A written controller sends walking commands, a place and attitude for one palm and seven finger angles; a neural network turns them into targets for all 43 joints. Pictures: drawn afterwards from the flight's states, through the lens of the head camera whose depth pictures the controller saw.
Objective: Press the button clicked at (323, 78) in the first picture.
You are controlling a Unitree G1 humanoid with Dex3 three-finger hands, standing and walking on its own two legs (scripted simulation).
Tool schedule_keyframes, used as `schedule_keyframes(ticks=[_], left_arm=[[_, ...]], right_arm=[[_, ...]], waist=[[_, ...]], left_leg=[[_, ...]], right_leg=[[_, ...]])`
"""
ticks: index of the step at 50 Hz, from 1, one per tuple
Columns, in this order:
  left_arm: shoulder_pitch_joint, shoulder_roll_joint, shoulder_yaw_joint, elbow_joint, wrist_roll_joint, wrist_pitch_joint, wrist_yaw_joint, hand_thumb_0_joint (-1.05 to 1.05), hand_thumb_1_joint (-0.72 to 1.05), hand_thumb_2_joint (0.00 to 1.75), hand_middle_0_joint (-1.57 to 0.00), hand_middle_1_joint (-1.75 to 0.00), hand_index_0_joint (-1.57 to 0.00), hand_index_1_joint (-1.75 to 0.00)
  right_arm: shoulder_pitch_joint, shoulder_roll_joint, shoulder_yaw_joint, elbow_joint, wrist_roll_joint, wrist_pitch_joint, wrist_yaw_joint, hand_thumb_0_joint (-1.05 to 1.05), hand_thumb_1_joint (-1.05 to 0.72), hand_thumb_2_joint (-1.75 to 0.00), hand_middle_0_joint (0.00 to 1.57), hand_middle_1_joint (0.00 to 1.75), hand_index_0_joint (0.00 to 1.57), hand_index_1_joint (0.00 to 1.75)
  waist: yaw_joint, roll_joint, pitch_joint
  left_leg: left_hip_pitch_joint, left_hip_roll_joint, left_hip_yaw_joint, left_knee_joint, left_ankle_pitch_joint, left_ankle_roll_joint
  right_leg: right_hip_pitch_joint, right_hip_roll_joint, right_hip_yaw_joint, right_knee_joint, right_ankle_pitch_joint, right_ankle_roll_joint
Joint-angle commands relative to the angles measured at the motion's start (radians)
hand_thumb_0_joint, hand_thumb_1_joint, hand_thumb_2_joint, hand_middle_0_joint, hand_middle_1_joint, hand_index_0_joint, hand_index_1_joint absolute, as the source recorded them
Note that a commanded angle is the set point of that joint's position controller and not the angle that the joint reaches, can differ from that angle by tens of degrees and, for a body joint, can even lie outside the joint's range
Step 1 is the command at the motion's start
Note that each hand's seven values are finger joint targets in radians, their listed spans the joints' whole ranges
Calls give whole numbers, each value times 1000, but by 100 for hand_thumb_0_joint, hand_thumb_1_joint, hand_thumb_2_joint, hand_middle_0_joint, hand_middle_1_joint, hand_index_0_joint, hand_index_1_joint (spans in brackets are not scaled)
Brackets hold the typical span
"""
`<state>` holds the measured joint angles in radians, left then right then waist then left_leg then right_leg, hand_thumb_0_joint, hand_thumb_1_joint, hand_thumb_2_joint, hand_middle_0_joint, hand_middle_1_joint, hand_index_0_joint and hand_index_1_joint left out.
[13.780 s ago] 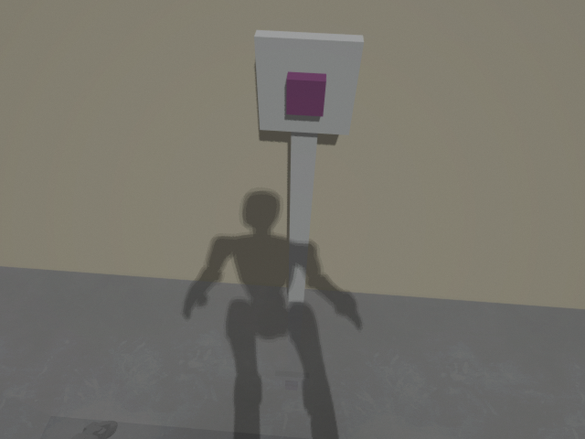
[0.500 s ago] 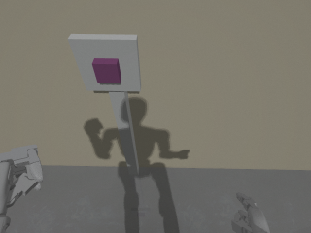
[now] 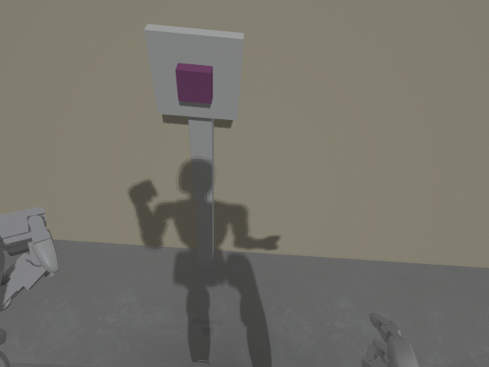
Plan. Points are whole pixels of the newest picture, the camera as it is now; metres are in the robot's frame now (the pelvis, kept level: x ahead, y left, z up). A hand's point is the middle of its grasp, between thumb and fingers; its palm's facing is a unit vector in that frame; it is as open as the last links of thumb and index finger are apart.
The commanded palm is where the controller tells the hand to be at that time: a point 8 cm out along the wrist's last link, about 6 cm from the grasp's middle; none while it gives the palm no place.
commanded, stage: step back with the hand held close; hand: left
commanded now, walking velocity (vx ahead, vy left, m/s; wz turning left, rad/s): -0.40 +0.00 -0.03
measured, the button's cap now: (195, 83) +0.63 +0.16 +0.14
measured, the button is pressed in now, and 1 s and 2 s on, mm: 0 0 0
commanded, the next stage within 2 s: stop stepping back and stand still in 0.40 s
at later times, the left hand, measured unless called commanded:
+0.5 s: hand (20, 326) +0.12 +0.22 +0.19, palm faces +0.29 -0.85 -0.43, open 3.1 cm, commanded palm +0.05 +0.26 +0.19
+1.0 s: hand out of the picture +0.02 +0.24 +0.20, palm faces +0.34 -0.84 -0.43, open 3.1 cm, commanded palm -0.04 +0.29 +0.19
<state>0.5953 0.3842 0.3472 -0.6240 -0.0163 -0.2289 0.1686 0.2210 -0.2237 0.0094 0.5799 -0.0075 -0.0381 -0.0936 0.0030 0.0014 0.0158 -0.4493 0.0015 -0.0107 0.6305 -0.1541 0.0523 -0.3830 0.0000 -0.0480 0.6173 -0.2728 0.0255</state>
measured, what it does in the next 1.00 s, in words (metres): walks backwards: right foot, then left foot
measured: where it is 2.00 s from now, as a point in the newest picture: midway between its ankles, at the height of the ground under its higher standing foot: outside the picture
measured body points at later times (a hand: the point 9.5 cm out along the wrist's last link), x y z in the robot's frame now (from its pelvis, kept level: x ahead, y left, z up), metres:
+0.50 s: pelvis -0.10 -0.01 +0.00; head -0.09 +0.02 +0.45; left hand +0.10 +0.26 +0.21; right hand +0.08 -0.25 -0.06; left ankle +0.08 +0.08 -0.72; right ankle -0.16 -0.12 -0.71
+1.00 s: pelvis -0.17 +0.01 +0.01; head -0.19 +0.03 +0.46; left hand +0.00 +0.28 +0.22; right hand -0.03 -0.20 -0.06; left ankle -0.16 +0.13 -0.72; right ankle -0.15 -0.08 -0.71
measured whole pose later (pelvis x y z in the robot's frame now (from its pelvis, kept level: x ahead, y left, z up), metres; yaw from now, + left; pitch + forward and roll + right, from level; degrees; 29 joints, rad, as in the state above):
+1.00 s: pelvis -0.17 +0.01 +0.01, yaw -1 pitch -1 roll -1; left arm 0.63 0.43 0.37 -0.63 -0.02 -0.21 0.16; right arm 0.27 -0.12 0.06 0.61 -0.02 -0.15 -0.04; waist -0.04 -0.05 -0.04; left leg -0.26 0.03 0.01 0.51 -0.25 -0.01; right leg -0.31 0.02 -0.09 0.61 -0.38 0.01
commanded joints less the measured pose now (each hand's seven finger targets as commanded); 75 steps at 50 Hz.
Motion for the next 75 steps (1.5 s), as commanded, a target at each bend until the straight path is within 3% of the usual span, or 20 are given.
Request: schedule_keyframes(ticks=[1, 10, 14, 16, 19, 22, 26, 29, 33, 37, 40, 43, 49, 53, 62, 64, 65, 69, 72, 75], left_arm=[[-60, 175, 158, -205, 18, -79, 16, 0, 90, 90, -130, -150, -130, -150], [20, 154, 99, -225, -36, -79, -17, 0, 90, 90, -130, -150, -130, -150], [-49, 264, 189, -236, -58, -108, -7, 0, 90, 90, -130, -150, -130, -150], [-93, 243, 168, -244, -60, -104, -15, 0, 90, 90, -130, -150, -130, -150], [-14, 235, 184, -190, -62, -68, -34, 0, 90, 90, -130, -150, -130, -150], [-7, 207, 171, -112, -66, -66, -48, 0, 90, 90, -130, -150, -130, -150], [62, 206, 198, -149, -70, -51, -43, 0, 90, 90, -130, -150, -130, -150], [102, 236, 201, -211, -52, -40, -17, 0, 90, 90, -130, -150, -130, -150], [6, 191, 160, -199, -27, -20, -10, 0, 90, 90, -130, -150, -130, -150], [-161, 133, 76, -138, 15, -33, 26, 0, 90, 90, -130, -150, -130, -150], [-220, 131, 48, -191, 28, -55, 32, 0, 90, 90, -130, -150, -130, -150], [-139, 183, 105, -246, 6, -58, 11, 0, 90, 90, -130, -150, -130, -150], [95, 159, 130, -163, -9, -27, 4, 0, 90, 90, -130, -150, -130, -150], [-12, 206, 180, -90, -23, -14, 6, 0, 90, 90, -130, -150, -130, -150], [-95, 129, 69, -163, 1, -49, 11, 0, 90, 90, -130, -150, -130, -150], [-115, 124, 64, -203, 7, -60, 15, 0, 90, 90, -130, -150, -130, -150], [-152, -22, -241, 683, 82, 134, -137, 0, 90, 90, -130, -150, -130, -150], [-201, -83, -250, 767, 51, 231, -162, 0, 90, 90, -115, -134, -115, -134], [-229, -7, -259, 954, 55, 220, -158, 0, 90, 90, -104, -122, -104, -122], [-314, 64, -274, 1136, 41, 221, -161, 0, 90, 90, -93, -110, -93, -110]], right_arm=[[-112, -116, -57, -171, -9, -92, -15, 0, -90, -90, 20, 30, 20, 30], [-96, -99, -47, -105, -13, -121, 41, 0, -90, -90, 20, 30, 20, 30], [-132, -68, -26, -91, -14, -92, 20, 0, -90, -90, 20, 30, 20, 30], [-140, -74, -42, -91, 7, -96, 10, 0, -90, -90, 20, 30, 20, 30], [-152, -103, -39, -134, 7, -74, -2, 0, -90, -90, 20, 30, 20, 30], [-143, -113, -44, -123, -9, -94, 17, 0, -90, -90, 20, 30, 20, 30], [-174, -122, -64, -161, -6, -78, 34, 0, -90, -90, 20, 30, 20, 30], [-139, -108, -76, -143, 8, -48, 40, 0, -90, -90, 20, 30, 20, 30], [-128, -67, -44, -147, 3, -62, 6, 0, -90, -90, 20, 30, 20, 30], [-77, -109, -46, -68, -16, -142, -28, 0, -90, -90, 20, 30, 20, 30], [-40, -136, -48, -106, -4, -168, -20, 0, -90, -90, 20, 30, 20, 30], [-45, -80, -41, -88, -20, -174, 5, 0, -90, -90, 20, 30, 20, 30], [-101, -99, -33, -111, -8, -137, 39, 0, -90, -90, 20, 30, 20, 30], [-98, -90, -52, -113, -11, -76, 26, 0, -90, -90, 20, 30, 20, 30], [-93, -92, -31, -88, -18, -129, -9, 0, -90, -90, 20, 30, 20, 30], [-89, -121, -40, -105, -16, -139, -8, 0, -90, -90, 20, 30, 20, 30], [-49, -346, -114, 128, -27, -132, 105, 0, -90, -90, 20, 30, 20, 30], [-26, -189, -66, 65, -32, -40, 85, 0, -90, -90, 20, 30, 20, 30], [-41, -182, -59, 71, -15, -23, 77, 0, -90, -90, 20, 30, 20, 30], [-1, -155, -54, 135, -11, 4, 93, 0, -90, -90, 20, 30, 20, 30]], waist=[[-9, 279, -76], [3, 200, -174], [3, -83, -206], [-10, -193, -265], [-4, 40, -255], [5, 253, -183], [33, 223, -119], [27, -247, -53], [-33, -120, -46], [-20, 19, -20], [-9, 332, -41], [-25, 283, -90], [-6, 151, -65], [-6, -204, -10], [-18, 15, -23], [-2, 212, -1], [-73, 257, 101], [-19, 43, -92], [15, -201, -192], [-39, 52, -119]], left_leg=[[-278, 312, -423, -559, -595, 109], [197, 148, -149, -410, -135, -43], [371, 37, 26, 17, -27, -67], [367, 24, 33, -11, 50, -53], [479, 100, -42, -143, 635, 1], [314, 248, -225, -368, 358, 70], [-125, 155, -96, -434, -345, -17], [-3, -87, -22, 604, -248, -105], [55, 62, -5, 387, -174, -75], [220, 48, 21, -171, -189, -25], [268, 273, -329, -359, -117, 65], [313, 264, -344, -368, 178, 59], [-10, 185, -115, -300, -234, 32], [-177, 16, 18, 344, -327, -43], [285, 39, 47, -174, -131, -17], [235, 183, -183, -331, -221, 39], [70, 248, -278, -210, 97, 89], [100, 248, -277, -185, 419, 120], [141, 93, -87, -45, 345, 4], [203, 34, -49, -107, 79, -34]], right_leg=[[233, 73, 85, 449, -150, -7], [172, 66, -3, -277, -142, -58], [-64, -212, 148, -353, 319, -98], [35, -153, 78, -251, 524, -23], [15, -5, 19, -94, 493, 54], [34, 80, 52, 76, -254, 11], [331, 63, 0, -101, -198, -55], [-287, -412, 503, -572, -507, -218], [-201, -227, 171, -417, -316, -142], [-38, -188, 132, -291, -236, -100], [-70, -18, 20, 68, -120, -19], [-94, -6, 29, 236, -193, -15], [291, 16, -44, -128, -78, -27], [176, -364, 526, -478, -443, -234], [-15, -175, 127, -318, -227, -107], [4, -65, 81, -143, -126, -42], [-118, -76, -31, 124, 27, -18], [5, -17, 63, 198, -233, -22], [230, -70, 123, -69, 341, -53], [122, -162, 179, -126, 258, -105]])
